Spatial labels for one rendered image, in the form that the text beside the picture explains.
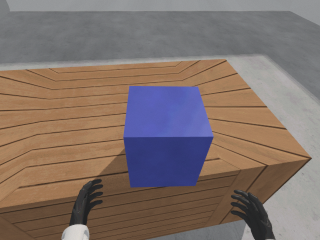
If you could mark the pedestal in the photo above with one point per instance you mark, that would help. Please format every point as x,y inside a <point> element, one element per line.
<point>63,127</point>

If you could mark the carton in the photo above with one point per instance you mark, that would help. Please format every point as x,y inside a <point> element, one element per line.
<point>167,136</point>

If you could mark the left robot forearm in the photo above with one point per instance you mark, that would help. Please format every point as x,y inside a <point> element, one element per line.
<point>76,232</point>

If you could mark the right robot hand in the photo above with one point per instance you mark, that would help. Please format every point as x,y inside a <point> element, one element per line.
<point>256,216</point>

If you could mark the left robot hand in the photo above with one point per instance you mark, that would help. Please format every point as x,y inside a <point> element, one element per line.
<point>82,205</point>

